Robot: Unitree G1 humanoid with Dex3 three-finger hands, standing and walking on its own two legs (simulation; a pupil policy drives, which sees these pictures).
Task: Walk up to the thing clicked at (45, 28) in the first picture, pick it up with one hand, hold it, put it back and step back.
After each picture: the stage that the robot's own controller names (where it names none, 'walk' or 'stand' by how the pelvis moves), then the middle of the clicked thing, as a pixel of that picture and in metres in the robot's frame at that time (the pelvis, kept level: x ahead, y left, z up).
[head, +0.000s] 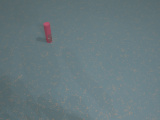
stand; (48, 33) +1.46 +0.38 -0.66
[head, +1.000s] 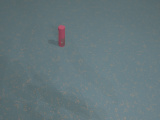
walk; (61, 36) +1.36 +0.16 -0.64
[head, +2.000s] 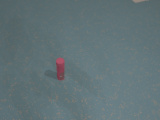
walk; (60, 69) +0.88 +0.14 -0.65
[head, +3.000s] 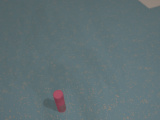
walk; (60, 102) +0.56 +0.19 -0.62
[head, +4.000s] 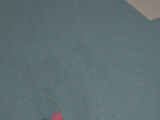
stand; out of the picture +0.42 +0.15 -0.64
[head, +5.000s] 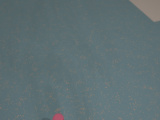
stand; out of the picture +0.40 +0.14 -0.64
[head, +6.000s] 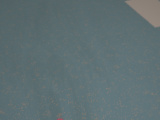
stand; out of the picture +0.40 +0.14 -0.66
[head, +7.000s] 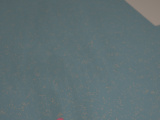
stand; out of the picture +0.40 +0.14 -0.66
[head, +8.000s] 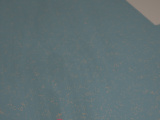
stand; out of the picture +0.39 +0.14 -0.66
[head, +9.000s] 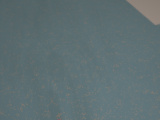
stand; out of the picture +0.38 +0.14 -0.66
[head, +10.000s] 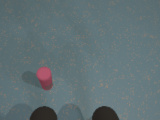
go down; (45, 80) +0.44 +0.15 -0.44
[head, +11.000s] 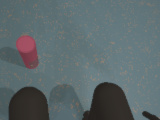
go down; (29, 54) +0.48 +0.18 -0.28
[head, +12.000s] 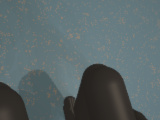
close in; out of the picture +0.47 +0.23 -0.18
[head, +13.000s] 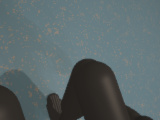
close; out of the picture +0.46 +0.25 -0.17
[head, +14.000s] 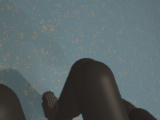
lift; out of the picture +0.44 +0.24 -0.17
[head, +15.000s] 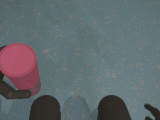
lift; (25, 76) +0.33 +0.17 +0.01
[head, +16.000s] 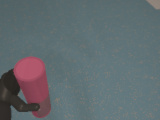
hold; (36, 92) +0.29 +0.15 +0.04
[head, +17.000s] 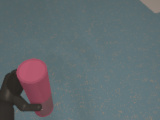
hold; (39, 92) +0.30 +0.14 +0.04
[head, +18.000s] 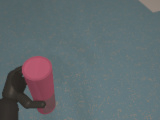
crouch; (42, 90) +0.30 +0.13 +0.04
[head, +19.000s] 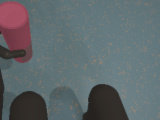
crouch; (18, 39) +0.46 +0.15 -0.04
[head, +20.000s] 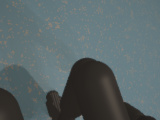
lower; out of the picture +0.44 +0.26 -0.18
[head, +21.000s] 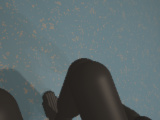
lower; out of the picture +0.45 +0.26 -0.17
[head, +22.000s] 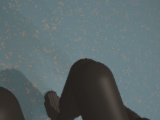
lower; out of the picture +0.45 +0.26 -0.17
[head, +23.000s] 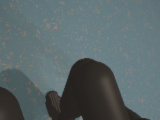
lower; out of the picture +0.45 +0.26 -0.17
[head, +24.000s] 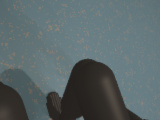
loosen; out of the picture +0.44 +0.23 -0.17
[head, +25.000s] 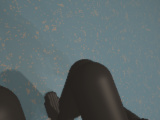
withdraw; out of the picture +0.44 +0.25 -0.18
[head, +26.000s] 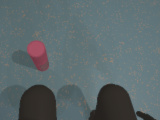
walk; (40, 58) +0.47 +0.18 -0.30
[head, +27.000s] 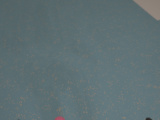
stand; out of the picture +0.39 +0.12 -0.59
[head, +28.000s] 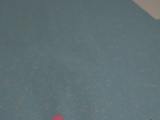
stand; out of the picture +0.40 +0.14 -0.60
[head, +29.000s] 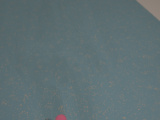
stand; out of the picture +0.40 +0.13 -0.63
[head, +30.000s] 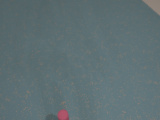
walk; out of the picture +0.42 +0.13 -0.65
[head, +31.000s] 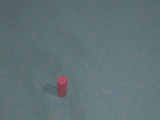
walk; (62, 87) +0.58 +0.10 -0.64
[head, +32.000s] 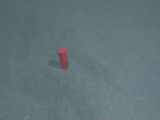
walk; (63, 59) +0.89 +0.21 -0.63
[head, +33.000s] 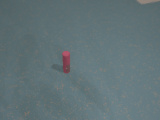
stand; (66, 62) +1.02 +0.13 -0.64
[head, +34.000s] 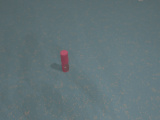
stand; (64, 61) +1.03 +0.16 -0.66
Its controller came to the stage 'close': yes
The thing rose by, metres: 0.69
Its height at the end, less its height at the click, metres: +0.00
